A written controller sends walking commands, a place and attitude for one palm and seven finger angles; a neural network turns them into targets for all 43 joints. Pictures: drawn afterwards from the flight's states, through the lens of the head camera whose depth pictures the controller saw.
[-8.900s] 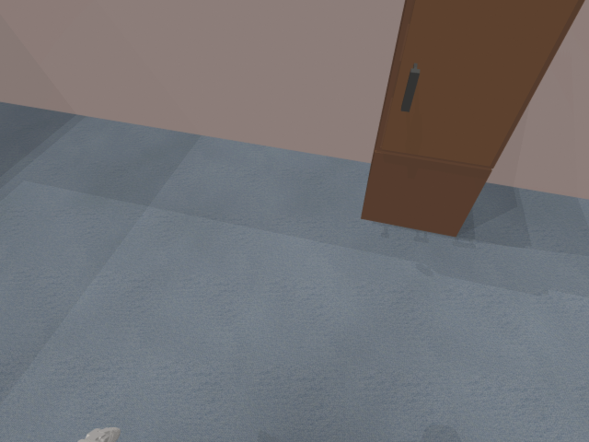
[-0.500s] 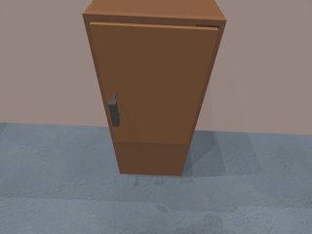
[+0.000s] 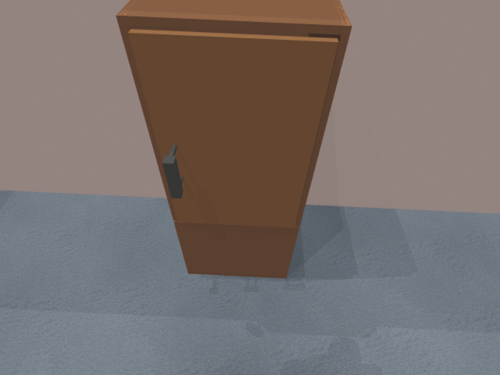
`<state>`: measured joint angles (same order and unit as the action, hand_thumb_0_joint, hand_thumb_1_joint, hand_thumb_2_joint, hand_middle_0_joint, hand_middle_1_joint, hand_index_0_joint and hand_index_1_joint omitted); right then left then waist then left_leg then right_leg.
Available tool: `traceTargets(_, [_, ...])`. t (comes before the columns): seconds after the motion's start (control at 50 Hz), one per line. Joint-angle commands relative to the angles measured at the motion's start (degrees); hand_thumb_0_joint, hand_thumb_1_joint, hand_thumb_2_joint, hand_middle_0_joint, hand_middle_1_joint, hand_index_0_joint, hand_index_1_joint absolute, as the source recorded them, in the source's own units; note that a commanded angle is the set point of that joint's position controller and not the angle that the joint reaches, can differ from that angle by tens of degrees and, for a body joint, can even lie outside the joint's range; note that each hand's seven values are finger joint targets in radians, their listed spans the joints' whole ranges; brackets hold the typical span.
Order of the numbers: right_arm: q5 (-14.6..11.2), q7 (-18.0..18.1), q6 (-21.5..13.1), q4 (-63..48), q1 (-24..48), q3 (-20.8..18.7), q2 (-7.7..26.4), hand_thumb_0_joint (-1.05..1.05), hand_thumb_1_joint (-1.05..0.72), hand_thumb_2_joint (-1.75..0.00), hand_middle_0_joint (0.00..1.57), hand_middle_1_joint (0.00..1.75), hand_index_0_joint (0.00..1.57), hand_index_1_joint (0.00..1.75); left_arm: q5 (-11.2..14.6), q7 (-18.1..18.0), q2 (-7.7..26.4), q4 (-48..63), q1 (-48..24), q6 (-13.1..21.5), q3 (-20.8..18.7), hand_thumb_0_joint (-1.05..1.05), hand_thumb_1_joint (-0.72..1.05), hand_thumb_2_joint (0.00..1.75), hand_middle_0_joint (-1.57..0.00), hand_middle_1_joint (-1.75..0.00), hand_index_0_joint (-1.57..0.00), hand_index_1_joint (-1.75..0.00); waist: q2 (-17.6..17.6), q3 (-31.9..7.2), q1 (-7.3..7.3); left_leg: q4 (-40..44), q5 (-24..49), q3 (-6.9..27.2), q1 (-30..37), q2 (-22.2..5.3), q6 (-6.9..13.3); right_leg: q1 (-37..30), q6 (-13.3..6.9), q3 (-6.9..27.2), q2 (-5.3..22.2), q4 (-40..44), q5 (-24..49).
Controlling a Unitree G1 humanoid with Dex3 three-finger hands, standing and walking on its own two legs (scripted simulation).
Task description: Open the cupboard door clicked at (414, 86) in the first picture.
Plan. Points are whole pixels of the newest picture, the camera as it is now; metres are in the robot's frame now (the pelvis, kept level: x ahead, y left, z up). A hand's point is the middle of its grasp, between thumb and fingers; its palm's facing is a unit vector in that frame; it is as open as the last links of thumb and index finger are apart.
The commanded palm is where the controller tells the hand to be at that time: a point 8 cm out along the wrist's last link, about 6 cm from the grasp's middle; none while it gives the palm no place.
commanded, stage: raise the hand with hooked fingers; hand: left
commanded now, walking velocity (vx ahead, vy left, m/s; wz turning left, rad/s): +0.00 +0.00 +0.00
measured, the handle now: (175, 171) +0.58 +0.23 -0.08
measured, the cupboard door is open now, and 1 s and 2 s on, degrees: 0 0 0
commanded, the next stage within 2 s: none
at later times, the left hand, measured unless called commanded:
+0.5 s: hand (135, 365) +0.15 +0.20 -0.08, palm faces +0.12 -0.99 -0.05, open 9.4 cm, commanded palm +0.15 +0.25 -0.07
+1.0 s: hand (121, 329) +0.20 +0.24 -0.07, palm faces +0.02 -1.00 -0.06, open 12.4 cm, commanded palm +0.18 +0.29 -0.06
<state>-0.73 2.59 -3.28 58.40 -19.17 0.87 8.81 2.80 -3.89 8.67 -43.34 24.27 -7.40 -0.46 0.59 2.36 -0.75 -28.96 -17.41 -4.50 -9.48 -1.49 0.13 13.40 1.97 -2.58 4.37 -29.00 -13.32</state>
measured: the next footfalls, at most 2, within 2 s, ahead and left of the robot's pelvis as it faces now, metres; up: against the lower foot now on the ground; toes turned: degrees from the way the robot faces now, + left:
none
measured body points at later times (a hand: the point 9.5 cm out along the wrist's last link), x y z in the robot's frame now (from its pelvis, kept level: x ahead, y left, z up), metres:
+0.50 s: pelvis -0.02 -0.03 -0.12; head +0.05 -0.01 +0.33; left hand +0.14 +0.25 -0.07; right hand +0.24 -0.25 -0.15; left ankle -0.02 +0.11 -0.74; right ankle +0.02 -0.15 -0.74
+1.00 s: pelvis -0.03 +0.00 -0.11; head +0.06 +0.02 +0.33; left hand +0.19 +0.29 -0.07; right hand +0.15 -0.26 -0.18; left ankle -0.02 +0.11 -0.74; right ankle +0.02 -0.15 -0.74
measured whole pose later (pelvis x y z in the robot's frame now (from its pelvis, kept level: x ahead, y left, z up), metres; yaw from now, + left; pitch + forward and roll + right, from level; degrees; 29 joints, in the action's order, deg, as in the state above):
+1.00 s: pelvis -0.03 +0.00 -0.11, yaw +2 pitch +18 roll -2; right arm -1.7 2.8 -13.0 30.5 -14.9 -1.2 16.0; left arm 19.3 24.8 17.3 -8.0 14.7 22.4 -18.8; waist -0.5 -8.0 0.7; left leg -73.8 -33.7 1.0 -58.5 -2.6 -0.1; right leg 59.4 1.6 -3.7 4.2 -69.8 -28.5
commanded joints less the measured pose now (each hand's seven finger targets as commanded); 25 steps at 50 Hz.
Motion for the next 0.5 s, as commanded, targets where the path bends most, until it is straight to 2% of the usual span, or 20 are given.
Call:
traceTargets(0.0, [-3.5,2.5,-15.9,-16.5,6.1,-2.3,9.1,0.00,-0.90,-0.90,0.20,0.30,0.20,0.30,6.4,-3.9,-3.6,44.4,-4.7,8.6,4.4,0.00,0.81,0.86,-0.21,-0.36,-0.21,-0.36,-5.7,-4.1,2.90,6.0,2.5,4.4,-8.5,0.3,-0.5,4.8,-2.9,-4.5,-3.6,-1.8,-2.0])
traceTargets(0.02, [-3.2,2.8,-17.4,-19.3,7.6,-2.9,10.8,0.00,-0.90,-0.90,0.20,0.30,0.20,0.30,6.9,-3.1,-0.2,48.4,-8.3,11.6,2.6,0.00,0.78,0.85,-0.21,-0.37,-0.21,-0.37,-2.4,0.1,4.15,3.5,-2.6,5.6,-11.5,0.9,0.2,7.8,-2.4,-4.0,-3.5,-0.6,-5.3])
traceTargets(0.04, [-2.0,2.9,-18.3,-20.4,6.9,-3.5,12.2,0.00,-0.90,-0.90,0.20,0.30,0.20,0.30,6.1,-2.1,1.7,46.8,-7.3,14.5,0.5,0.00,0.76,0.84,-0.21,-0.39,-0.21,-0.39,3.2,-0.9,5.00,0.5,-4.2,5.5,-13.6,1.6,0.5,11.2,-2.2,-4.3,-3.7,-1.4,-9.1])
traceTargets(0.06, [-0.9,2.6,-18.7,-22.0,6.8,-3.9,12.3,0.00,-0.90,-0.90,0.20,0.30,0.20,0.30,5.8,-0.6,0.8,43.1,-6.1,17.9,-0.4,0.00,0.74,0.83,-0.21,-0.40,-0.21,-0.40,9.9,0.3,5.11,-3.1,-5.5,5.7,-17.5,2.0,0.5,15.9,-2.0,-5.0,-3.9,-3.4,-13.0])
traceTargets(0.08, [-0.6,1.7,-19.4,-24.0,6.8,-4.4,12.5,0.00,-0.90,-0.90,0.20,0.30,0.20,0.30,5.7,2.0,0.4,37.8,-5.0,21.6,-1.3,0.00,0.71,0.82,-0.21,-0.42,-0.21,-0.42,8.5,1.3,3.92,-7.1,-6.5,5.1,-21.5,3.0,0.1,19.7,-2.2,-4.3,-3.5,-6.0,-15.5])
traceTargets(0.12, [0.5,0.1,-20.2,-26.9,7.6,-5.9,11.4,0.00,-0.90,-0.90,0.20,0.30,0.20,0.30,7.3,8.3,0.5,31.3,3.6,30.9,-5.8,0.00,0.67,0.80,-0.22,-0.45,-0.22,-0.45,13.7,-5.2,-0.42,-14.8,-6.4,3.7,-28.3,3.0,-0.6,23.8,-2.6,-2.8,-3.2,-12.3,-19.7])
traceTargets(0.14, [0.6,-0.7,-20.2,-28.5,8.4,-6.6,11.4,0.00,-0.90,-0.90,0.20,0.30,0.20,0.30,9.1,12.1,1.7,29.4,6.9,35.6,-8.5,0.00,0.64,0.79,-0.22,-0.47,-0.22,-0.47,14.5,-7.5,-1.88,-18.6,-5.8,3.4,-32.1,3.4,-0.8,24.3,-2.9,-1.1,-3.0,-14.9,-19.2])
traceTargets(0.16, [0.6,-1.5,-20.0,-30.0,9.2,-7.0,11.7,0.00,-0.90,-0.90,0.20,0.30,0.20,0.30,10.5,16.4,3.3,29.2,7.6,40.3,-11.2,0.00,0.62,0.78,-0.22,-0.48,-0.22,-0.48,12.7,-10.1,-2.70,-22.2,-4.7,3.0,-35.7,3.8,-1.0,23.8,-3.3,0.5,-2.7,-18.1,-16.6])
traceTargets(0.18, [0.1,-2.5,-19.3,-31.4,9.3,-7.5,12.2,0.00,-0.90,-0.90,0.20,0.30,0.20,0.30,11.5,21.2,7.5,26.8,7.7,44.1,-15.6,0.00,0.60,0.77,-0.22,-0.50,-0.22,-0.50,7.6,-11.1,-3.71,-25.7,-3.2,2.9,-38.5,3.9,-1.4,23.6,-4.4,2.6,-2.1,-21.6,-14.0])
traceTargets(0.2, [0.2,-3.1,-19.1,-33.2,10.5,-7.7,12.6,0.00,-0.90,-0.90,0.20,0.30,0.20,0.30,11.8,25.2,9.3,30.3,4.3,47.5,-16.2,0.00,0.57,0.76,-0.22,-0.51,-0.22,-0.51,4.3,-14.2,-3.36,-28.8,-2.7,2.6,-41.0,4.0,-1.2,24.7,-4.6,3.5,-1.8,-24.6,-11.9])
traceTargets(0.22, [-0.2,-3.2,-18.3,-35.2,11.5,-8.1,12.4,0.00,-0.90,-0.90,0.20,0.30,0.20,0.30,12.5,27.1,11.0,29.4,6.3,47.2,-18.8,0.00,0.55,0.75,-0.22,-0.53,-0.22,-0.53,4.9,-16.8,-4.39,-30.7,-2.7,1.5,-42.9,4.3,-0.6,23.7,-4.4,5.2,-1.6,-25.6,-11.1])
traceTargets(0.24, [-0.5,-3.0,-17.3,-37.5,12.8,-8.1,12.6,0.00,-0.90,-0.90,0.20,0.30,0.20,0.30,13.6,28.3,10.7,32.1,5.9,45.4,-18.5,0.00,0.53,0.74,-0.23,-0.54,-0.23,-0.54,3.5,-18.4,-4.69,-31.7,-2.9,1.0,-43.8,4.6,-0.2,23.5,-4.0,6.3,-1.6,-25.9,-11.0])
traceTargets(0.26, [-0.8,-2.6,-16.6,-39.4,13.3,-8.0,12.7,0.00,-0.90,-0.90,0.20,0.30,0.20,0.30,14.8,28.8,11.2,37.1,2.7,43.4,-18.5,0.00,0.50,0.73,-0.23,-0.55,-0.23,-0.55,2.7,-21.1,-4.34,-32.6,-2.7,0.9,-43.6,4.7,0.2,23.0,-3.7,7.0,-1.6,-26.1,-10.9])
traceTargets(0.28, [-0.8,-2.2,-15.7,-40.8,13.0,-7.9,12.6,0.00,-0.90,-0.90,0.20,0.30,0.20,0.30,16.1,29.0,12.1,41.0,1.0,41.2,-19.0,0.00,0.48,0.72,-0.23,-0.57,-0.23,-0.57,1.2,-22.0,-4.11,-33.4,-2.7,1.3,-43.9,4.5,0.4,23.4,-3.7,7.7,-2.1,-26.3,-12.1])
traceTargets(0.32, [-1.2,-1.5,-14.6,-41.3,11.8,-7.6,11.9,0.00,-0.90,-0.90,0.20,0.30,0.20,0.30,16.8,27.7,12.9,47.5,-3.1,38.8,-20.1,0.00,0.43,0.70,-0.23,-0.60,-0.23,-0.60,-1.2,-22.9,-2.25,-35.1,-2.0,1.8,-43.5,3.5,0.6,25.0,-3.1,7.8,-2.5,-26.7,-11.6])
traceTargets(0.36, [-0.8,-0.9,-14.1,-40.2,9.8,-7.4,11.4,0.00,-0.90,-0.90,0.20,0.30,0.20,0.30,16.3,26.0,13.2,56.7,-6.9,39.8,-20.1,0.00,0.39,0.68,-0.24,-0.63,-0.24,-0.63,-4.9,-26.1,-0.58,-36.5,1.7,2.9,-40.9,2.3,0.9,26.3,-3.1,6.2,-3.5,-29.4,-5.2])
traceTargets(0.38, [-0.2,-0.5,-13.9,-39.7,8.8,-6.9,11.6,0.00,-0.90,-0.90,0.20,0.30,0.20,0.30,16.4,25.9,13.5,60.2,-10.1,40.3,-19.1,0.00,0.36,0.67,-0.24,-0.64,-0.24,-0.64,-2.4,-26.0,1.13,-37.7,3.3,4.0,-41.1,1.8,1.2,27.7,-3.1,5.1,-4.3,-31.4,-2.1])
traceTargets(0.4, [-0.1,-0.3,-13.8,-38.4,8.5,-7.2,11.7,0.00,-0.90,-0.90,0.20,0.30,0.20,0.30,15.6,25.7,13.6,61.1,-9.6,40.7,-19.2,0.00,0.34,0.66,-0.24,-0.66,-0.24,-0.66,-4.0,-27.6,1.11,-38.0,4.4,4.3,-40.1,1.4,1.2,28.4,-3.2,4.4,-4.3,-32.1,-0.4])
traceTargets(0.42, [0.0,-0.2,-13.9,-37.4,8.2,-6.9,11.5,0.00,-0.90,-0.90,0.20,0.30,0.20,0.30,15.4,26.2,11.6,60.1,-8.3,40.7,-16.9,0.00,0.32,0.65,-0.24,-0.68,-0.24,-0.68,-5.7,-26.7,1.86,-38.3,4.6,4.5,-39.9,1.3,1.3,30.0,-3.2,3.5,-4.5,-32.6,0.1])
traceTargets(0.48, [-0.2,0.4,-14.2,-35.0,8.4,-6.0,12.6,0.00,-0.90,-0.90,0.20,0.30,0.20,0.30,15.9,28.8,12.3,55.0,-11.7,38.8,-16.2,0.00,0.25,0.62,-0.25,-0.72,-0.25,-0.72,-3.8,-23.3,3.84,-39.9,2.4,5.9,-42.7,1.1,1.3,34.0,-3.4,2.3,-5.3,-33.1,-3.6])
